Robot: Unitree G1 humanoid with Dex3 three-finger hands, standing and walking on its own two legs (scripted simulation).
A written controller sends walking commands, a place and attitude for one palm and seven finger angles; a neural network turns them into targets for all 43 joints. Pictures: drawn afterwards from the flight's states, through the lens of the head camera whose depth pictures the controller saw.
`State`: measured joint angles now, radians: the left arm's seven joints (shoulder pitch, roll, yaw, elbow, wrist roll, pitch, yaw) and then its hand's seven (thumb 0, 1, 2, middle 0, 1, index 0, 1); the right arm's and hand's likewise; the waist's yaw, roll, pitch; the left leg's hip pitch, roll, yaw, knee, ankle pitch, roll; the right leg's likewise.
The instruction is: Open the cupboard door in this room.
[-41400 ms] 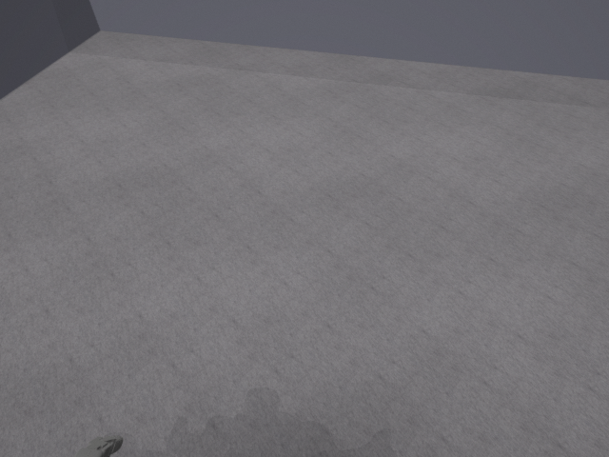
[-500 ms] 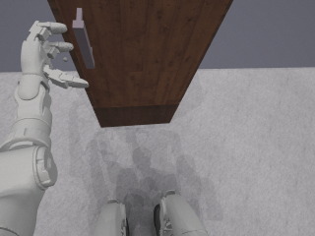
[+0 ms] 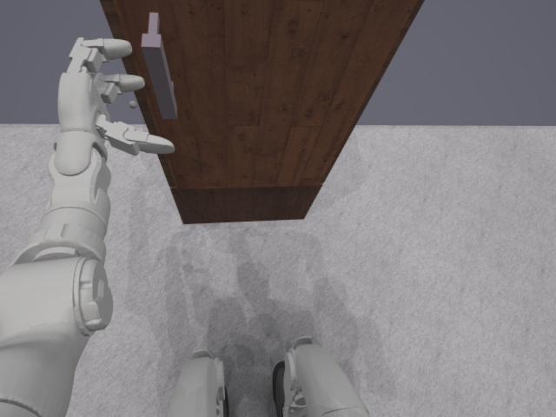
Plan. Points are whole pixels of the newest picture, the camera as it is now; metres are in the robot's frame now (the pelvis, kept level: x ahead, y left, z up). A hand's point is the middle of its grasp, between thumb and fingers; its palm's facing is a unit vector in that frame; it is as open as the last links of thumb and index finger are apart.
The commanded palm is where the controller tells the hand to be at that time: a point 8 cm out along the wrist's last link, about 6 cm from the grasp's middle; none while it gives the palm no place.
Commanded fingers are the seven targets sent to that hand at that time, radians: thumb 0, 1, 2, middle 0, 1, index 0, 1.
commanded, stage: slide the fingers in behind the handle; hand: left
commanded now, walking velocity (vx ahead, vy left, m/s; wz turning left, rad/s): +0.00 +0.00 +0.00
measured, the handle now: (162, 70) +0.58 +0.12 +0.06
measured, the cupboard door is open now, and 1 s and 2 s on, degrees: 0 0 0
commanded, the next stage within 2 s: close the thumb around the handle in 1.14 s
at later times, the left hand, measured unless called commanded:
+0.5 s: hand (143, 109) +0.52 +0.14 +0.05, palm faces +0.06 -1.00 +0.00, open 15.1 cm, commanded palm +0.51 +0.13 +0.05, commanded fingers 0.00 -0.50 0.30 -0.30 -1.20 -0.30 -1.20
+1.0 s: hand (183, 106) +0.52 +0.09 +0.05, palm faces -0.01 -1.00 -0.03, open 14.1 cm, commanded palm +0.50 +0.13 +0.05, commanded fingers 0.00 -0.50 0.30 -0.30 -1.20 -0.30 -1.20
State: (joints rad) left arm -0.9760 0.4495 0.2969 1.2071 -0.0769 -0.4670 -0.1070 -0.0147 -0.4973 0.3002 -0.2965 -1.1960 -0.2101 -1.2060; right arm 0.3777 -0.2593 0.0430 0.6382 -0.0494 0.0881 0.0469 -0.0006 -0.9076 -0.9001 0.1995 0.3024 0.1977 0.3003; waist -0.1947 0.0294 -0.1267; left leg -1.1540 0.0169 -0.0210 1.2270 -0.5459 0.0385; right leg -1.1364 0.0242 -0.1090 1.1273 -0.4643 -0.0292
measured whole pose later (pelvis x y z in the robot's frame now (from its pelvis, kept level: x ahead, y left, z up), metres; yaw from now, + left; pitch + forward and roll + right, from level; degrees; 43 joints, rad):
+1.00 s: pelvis +0.00 +0.00 +0.00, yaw +0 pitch +26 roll -4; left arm -0.97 0.29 0.21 1.20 -0.02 -0.52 0.06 -0.01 -0.50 0.30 -0.26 -1.20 -0.26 -1.20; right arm 0.36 -0.24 0.02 0.63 -0.07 0.07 0.09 0.00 -0.91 -0.90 0.20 0.30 0.20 0.30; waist -0.20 0.04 -0.14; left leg -1.14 0.01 0.00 1.23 -0.55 0.05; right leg -1.13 0.02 -0.09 1.15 -0.48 -0.02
